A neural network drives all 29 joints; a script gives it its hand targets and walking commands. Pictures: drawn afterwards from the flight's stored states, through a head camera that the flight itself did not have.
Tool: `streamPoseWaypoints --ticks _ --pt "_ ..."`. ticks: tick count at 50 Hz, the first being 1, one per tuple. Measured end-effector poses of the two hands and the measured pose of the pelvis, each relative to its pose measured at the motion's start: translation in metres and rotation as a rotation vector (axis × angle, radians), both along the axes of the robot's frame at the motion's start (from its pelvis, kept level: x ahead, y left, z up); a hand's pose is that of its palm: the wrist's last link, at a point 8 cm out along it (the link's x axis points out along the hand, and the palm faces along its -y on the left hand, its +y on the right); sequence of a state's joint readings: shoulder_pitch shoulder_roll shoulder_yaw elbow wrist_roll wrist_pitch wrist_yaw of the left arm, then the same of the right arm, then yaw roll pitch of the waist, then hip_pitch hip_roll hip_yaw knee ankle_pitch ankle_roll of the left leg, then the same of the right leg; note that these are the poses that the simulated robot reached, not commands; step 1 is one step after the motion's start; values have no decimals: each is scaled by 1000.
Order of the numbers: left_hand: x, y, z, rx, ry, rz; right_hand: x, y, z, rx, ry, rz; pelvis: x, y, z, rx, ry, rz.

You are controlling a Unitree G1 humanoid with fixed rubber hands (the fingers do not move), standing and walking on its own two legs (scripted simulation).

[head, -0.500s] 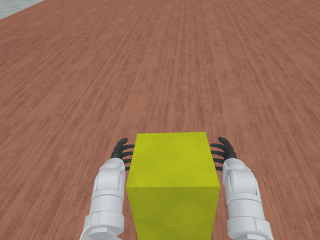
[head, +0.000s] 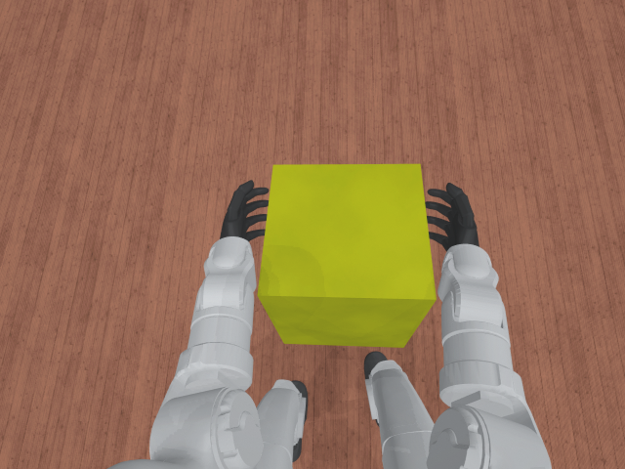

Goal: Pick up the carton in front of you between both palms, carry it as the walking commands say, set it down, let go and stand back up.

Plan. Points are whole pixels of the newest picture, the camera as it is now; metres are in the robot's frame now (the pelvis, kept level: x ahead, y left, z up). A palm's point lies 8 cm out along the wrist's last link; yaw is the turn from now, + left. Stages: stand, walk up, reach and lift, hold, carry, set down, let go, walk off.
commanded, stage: set down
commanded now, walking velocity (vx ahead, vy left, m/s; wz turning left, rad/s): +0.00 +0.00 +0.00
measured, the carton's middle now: (344, 264) +0.37 -0.03 -0.17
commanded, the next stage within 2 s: none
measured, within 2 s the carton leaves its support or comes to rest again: neither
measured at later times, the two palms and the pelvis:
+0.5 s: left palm (271, 225) +0.45 +0.09 -0.20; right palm (444, 239) +0.40 -0.20 -0.20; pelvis -0.01 +0.01 -0.12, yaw +2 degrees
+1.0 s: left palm (296, 223) +0.50 +0.06 -0.35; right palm (434, 250) +0.42 -0.23 -0.36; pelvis -0.05 +0.00 -0.24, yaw +4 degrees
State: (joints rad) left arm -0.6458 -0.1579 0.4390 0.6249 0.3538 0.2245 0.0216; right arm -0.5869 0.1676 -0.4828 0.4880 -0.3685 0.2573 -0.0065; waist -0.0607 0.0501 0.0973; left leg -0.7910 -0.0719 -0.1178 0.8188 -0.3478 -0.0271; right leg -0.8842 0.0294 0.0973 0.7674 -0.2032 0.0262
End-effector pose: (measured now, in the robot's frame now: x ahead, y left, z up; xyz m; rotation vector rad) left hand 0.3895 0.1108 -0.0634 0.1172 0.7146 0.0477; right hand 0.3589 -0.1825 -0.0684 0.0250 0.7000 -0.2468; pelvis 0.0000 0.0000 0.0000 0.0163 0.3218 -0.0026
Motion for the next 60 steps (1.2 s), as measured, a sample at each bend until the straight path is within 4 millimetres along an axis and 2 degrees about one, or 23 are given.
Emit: streamPoseWaypoints --ticks 3,6,17,26,40,50,60 --pt "7 -1 -31 -26 -14 2 5 -2 -28 7 -17 -17 -1 5 -16 3 107 5" --pt "16 -4 -52 -54 -34 8 13 -4 -47 13 -40 -35 -1 9 -34 2 197 11" --pt "48 -15 -93 -82 -33 4 38 -14 -86 24 -33 -75 -4 13 -81 -3 352 24" --pt "66 -25 -147 -59 -12 -40 46 -23 -141 6 -6 -92 -13 10 -123 5 444 31" --pt "96 -42 -232 -36 -11 -101 59 -37 -231 6 -2 -135 -37 3 -197 16 491 40" --pt "115 -54 -288 -17 12 -150 65 -45 -288 -9 25 -165 -49 5 -237 7 494 48" --pt "136 -64 -352 -9 22 -200 76 -53 -348 -23 39 -184 -53 9 -275 -14 501 57"
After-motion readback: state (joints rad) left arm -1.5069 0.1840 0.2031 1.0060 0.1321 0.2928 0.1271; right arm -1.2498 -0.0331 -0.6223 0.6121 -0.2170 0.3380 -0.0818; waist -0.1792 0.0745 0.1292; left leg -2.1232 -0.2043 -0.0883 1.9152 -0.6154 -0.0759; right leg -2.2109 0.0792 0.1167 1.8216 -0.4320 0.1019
